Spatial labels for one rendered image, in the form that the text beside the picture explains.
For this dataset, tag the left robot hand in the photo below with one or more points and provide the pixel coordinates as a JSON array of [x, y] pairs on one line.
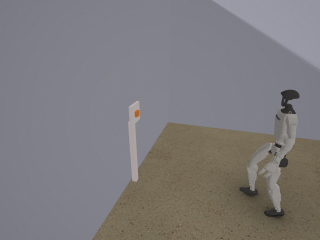
[[270, 167]]

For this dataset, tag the humanoid robot torso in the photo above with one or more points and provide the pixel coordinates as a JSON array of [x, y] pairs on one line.
[[280, 131]]

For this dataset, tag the left robot upper arm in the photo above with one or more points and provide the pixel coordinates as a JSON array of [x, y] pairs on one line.
[[291, 123]]

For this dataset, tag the panel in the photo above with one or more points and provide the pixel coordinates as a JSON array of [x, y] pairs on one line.
[[132, 139]]

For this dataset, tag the left robot forearm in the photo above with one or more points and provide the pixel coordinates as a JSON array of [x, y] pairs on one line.
[[282, 152]]

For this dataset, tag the button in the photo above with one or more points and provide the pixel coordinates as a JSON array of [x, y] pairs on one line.
[[137, 113]]

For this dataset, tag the humanoid robot head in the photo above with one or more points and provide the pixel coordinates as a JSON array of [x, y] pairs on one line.
[[288, 95]]

